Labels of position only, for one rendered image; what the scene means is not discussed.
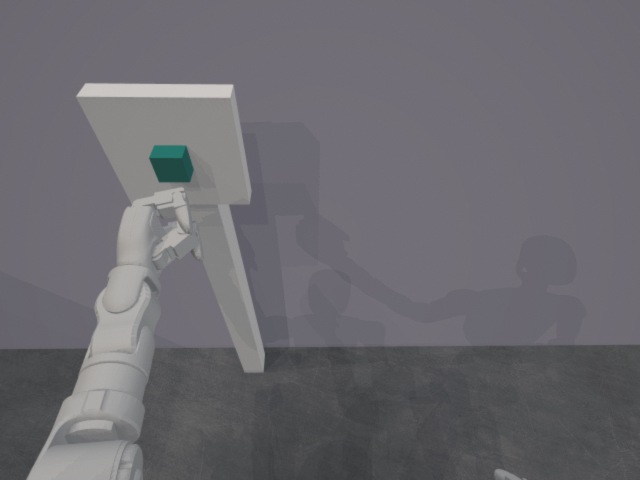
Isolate robot left hand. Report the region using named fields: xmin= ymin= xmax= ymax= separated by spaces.
xmin=116 ymin=187 xmax=204 ymax=279

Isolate robot left upper arm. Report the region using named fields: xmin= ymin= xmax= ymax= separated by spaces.
xmin=31 ymin=440 xmax=143 ymax=480

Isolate panel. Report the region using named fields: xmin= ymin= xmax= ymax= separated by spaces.
xmin=76 ymin=83 xmax=265 ymax=373

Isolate left robot forearm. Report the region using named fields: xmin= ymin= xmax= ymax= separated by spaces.
xmin=26 ymin=265 xmax=161 ymax=480

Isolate button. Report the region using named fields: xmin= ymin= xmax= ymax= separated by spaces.
xmin=149 ymin=145 xmax=194 ymax=182

